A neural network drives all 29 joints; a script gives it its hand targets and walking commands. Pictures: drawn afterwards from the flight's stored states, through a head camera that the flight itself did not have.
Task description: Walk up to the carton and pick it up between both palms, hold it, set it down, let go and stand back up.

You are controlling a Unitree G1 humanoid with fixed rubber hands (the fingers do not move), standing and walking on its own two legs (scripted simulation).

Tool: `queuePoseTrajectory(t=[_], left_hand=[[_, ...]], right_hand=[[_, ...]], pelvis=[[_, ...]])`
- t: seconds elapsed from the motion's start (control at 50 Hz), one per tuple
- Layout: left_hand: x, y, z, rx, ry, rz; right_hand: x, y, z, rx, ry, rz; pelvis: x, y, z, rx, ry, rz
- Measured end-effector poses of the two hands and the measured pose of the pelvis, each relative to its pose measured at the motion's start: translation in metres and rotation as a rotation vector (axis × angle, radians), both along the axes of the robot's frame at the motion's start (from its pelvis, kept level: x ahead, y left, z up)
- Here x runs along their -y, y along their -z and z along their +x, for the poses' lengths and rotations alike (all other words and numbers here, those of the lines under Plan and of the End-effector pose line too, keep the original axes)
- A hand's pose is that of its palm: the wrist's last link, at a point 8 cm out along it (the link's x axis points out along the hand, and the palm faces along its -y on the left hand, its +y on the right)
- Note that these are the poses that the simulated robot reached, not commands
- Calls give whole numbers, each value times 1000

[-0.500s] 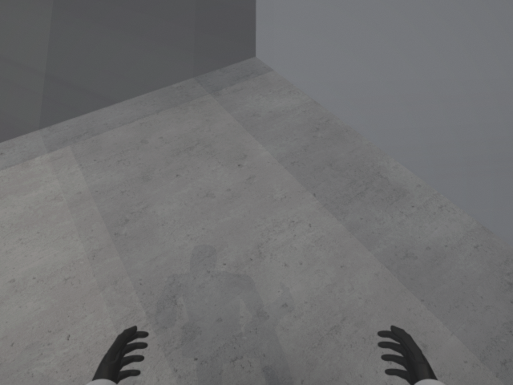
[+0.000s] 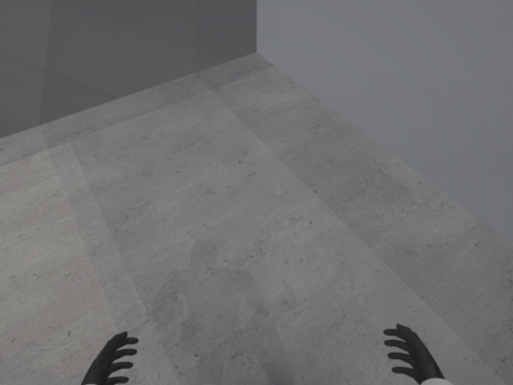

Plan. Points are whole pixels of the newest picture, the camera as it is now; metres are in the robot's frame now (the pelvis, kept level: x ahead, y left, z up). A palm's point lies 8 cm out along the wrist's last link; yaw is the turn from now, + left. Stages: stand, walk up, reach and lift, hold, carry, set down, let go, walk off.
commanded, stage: stand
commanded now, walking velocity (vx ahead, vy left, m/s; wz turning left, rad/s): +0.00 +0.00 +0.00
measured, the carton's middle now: out of the picture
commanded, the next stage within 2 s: walk up in 1.80 s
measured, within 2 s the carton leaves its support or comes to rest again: neither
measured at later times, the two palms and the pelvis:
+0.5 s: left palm out of the picture +0.13 +0.27 -0.09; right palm (430, 379) +0.14 -0.25 -0.08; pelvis +0.00 +0.00 +0.00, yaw +0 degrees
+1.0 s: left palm out of the picture +0.11 +0.27 -0.09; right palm out of the picture +0.13 -0.26 -0.08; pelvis -0.01 +0.00 +0.00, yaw +0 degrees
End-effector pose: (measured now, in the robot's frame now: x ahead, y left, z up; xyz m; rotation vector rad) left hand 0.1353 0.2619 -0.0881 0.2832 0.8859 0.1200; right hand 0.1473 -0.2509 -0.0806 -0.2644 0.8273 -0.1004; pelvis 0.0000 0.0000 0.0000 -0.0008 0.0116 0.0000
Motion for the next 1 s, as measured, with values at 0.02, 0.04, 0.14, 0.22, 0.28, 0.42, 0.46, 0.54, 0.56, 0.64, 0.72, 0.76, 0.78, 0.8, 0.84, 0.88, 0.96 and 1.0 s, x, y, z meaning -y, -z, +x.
queuePoseTrajectory(t=[0.02,0.04,0.14,0.22,0.28,0.42,0.46,0.54,0.56,0.64,0.72,0.76,0.78,0.8,0.84,0.88,0.96,1.0], left_hand=[[0,0,0,-1,0,0],[0,0,-1,-2,-1,0],[-1,0,-2,-4,-2,2],[-2,1,-3,-8,-4,4],[-3,1,-4,-9,-4,6],[-4,1,-7,-11,-7,6],[-4,2,-8,-12,-8,7],[-4,3,-11,-18,-10,7],[-4,3,-11,-19,-10,7],[-5,3,-13,-21,-12,9],[-6,3,-15,-24,-15,10],[-6,3,-16,-24,-15,10],[-6,3,-16,-24,-16,10],[-6,4,-17,-25,-16,10],[-6,4,-18,-27,-18,10],[-7,4,-20,-28,-19,10],[-7,4,-22,-30,-20,11],[-7,4,-23,-30,-21,11]], right_hand=[[0,0,0,1,0,0],[0,0,0,2,0,0],[0,-1,0,6,0,0],[1,-1,0,8,-1,-3],[2,-1,-1,5,0,-5],[2,-2,-2,10,0,-7],[3,-2,-3,9,0,-8],[4,-2,-4,8,1,-10],[4,-2,-5,8,1,-10],[5,-2,-6,8,1,-12],[6,-2,-7,6,2,-15],[6,-2,-9,3,2,-16],[6,-2,-9,2,2,-16],[7,-2,-10,2,3,-16],[7,-2,-10,5,3,-17],[7,-2,-10,8,2,-17],[7,-2,-13,7,3,-17],[7,-2,-13,8,3,-17]], pelvis=[[0,0,0,0,0,0],[0,0,0,1,0,0],[0,0,-1,2,0,0],[0,0,-1,3,0,0],[0,0,-1,4,0,0],[0,0,-2,10,0,0],[0,0,-3,12,0,0],[0,0,-4,13,0,0],[0,0,-4,14,0,0],[0,0,-5,18,0,0],[0,0,-6,21,0,0],[0,0,-6,22,0,0],[0,0,-7,22,0,0],[0,0,-7,23,0,0],[0,0,-7,27,0,0],[0,0,-8,29,0,0],[0,0,-10,32,0,0],[0,0,-11,35,0,0]])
